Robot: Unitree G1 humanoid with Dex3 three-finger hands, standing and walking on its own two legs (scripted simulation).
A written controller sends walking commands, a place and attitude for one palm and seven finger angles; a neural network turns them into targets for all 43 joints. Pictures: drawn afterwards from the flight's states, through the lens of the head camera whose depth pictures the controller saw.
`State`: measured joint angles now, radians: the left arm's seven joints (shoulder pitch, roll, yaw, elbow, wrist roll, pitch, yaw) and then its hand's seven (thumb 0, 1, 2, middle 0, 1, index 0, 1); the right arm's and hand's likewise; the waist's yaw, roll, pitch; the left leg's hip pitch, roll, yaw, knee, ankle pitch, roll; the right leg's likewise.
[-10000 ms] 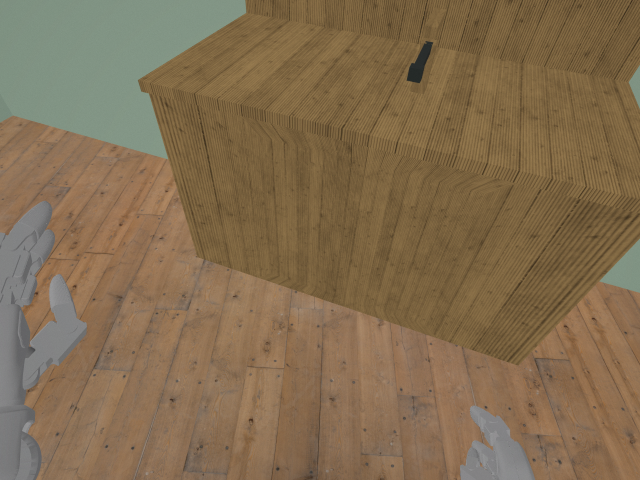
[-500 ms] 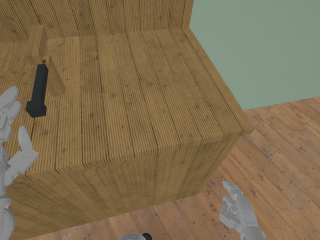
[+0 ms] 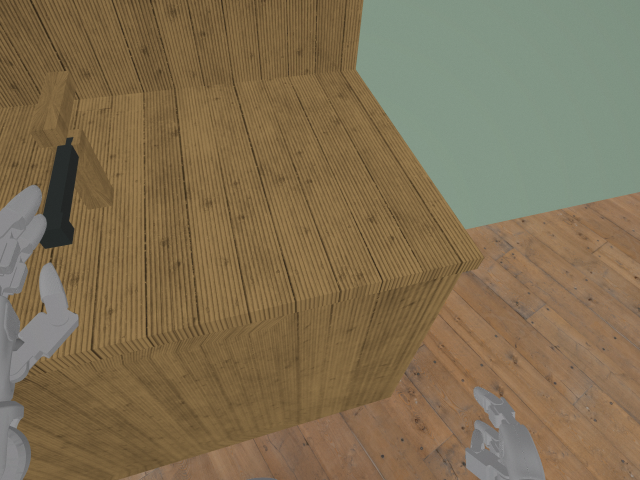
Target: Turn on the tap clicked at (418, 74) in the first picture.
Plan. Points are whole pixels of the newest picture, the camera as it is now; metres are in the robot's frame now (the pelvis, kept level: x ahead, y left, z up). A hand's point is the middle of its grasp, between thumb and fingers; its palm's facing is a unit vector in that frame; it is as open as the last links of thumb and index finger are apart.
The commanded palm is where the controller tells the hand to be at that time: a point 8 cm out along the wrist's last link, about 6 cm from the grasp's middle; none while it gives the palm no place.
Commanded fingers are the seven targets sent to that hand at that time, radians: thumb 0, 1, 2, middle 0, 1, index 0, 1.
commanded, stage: come to a stop and stand still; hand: left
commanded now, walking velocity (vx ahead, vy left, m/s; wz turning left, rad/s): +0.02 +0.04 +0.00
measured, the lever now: (54, 230) +0.34 +0.33 +0.13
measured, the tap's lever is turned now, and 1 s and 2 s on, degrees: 0 0 0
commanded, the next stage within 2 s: look again from close up in 0.90 s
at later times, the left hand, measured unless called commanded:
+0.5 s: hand (70, 284) +0.25 +0.26 +0.16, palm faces +0.39 -0.83 -0.40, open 7.4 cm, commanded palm +0.18 +0.28 +0.18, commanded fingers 0.00 0.90 0.90 -0.20 -0.30 -0.20 -0.30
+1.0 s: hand (74, 293) +0.24 +0.25 +0.16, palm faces +0.40 -0.84 -0.36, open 7.4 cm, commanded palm +0.18 +0.28 +0.18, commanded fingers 0.00 0.90 0.90 -0.20 -0.30 -0.20 -0.30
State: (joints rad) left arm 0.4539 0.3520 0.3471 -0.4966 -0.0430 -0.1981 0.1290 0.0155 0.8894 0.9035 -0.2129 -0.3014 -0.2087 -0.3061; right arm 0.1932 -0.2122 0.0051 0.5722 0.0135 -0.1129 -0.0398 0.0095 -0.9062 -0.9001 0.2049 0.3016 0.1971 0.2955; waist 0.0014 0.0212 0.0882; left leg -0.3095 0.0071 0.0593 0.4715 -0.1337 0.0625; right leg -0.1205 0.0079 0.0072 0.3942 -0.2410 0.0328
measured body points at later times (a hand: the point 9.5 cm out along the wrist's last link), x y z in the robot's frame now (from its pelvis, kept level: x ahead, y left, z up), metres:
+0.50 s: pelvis +0.02 +0.00 +0.00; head +0.07 +0.03 +0.44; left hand +0.23 +0.30 +0.18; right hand +0.20 -0.22 -0.07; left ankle +0.08 +0.07 -0.74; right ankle -0.02 -0.15 -0.74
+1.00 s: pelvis +0.02 +0.00 +0.00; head +0.05 +0.02 +0.45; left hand +0.22 +0.29 +0.18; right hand +0.21 -0.22 -0.07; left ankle +0.08 +0.07 -0.74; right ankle -0.02 -0.15 -0.74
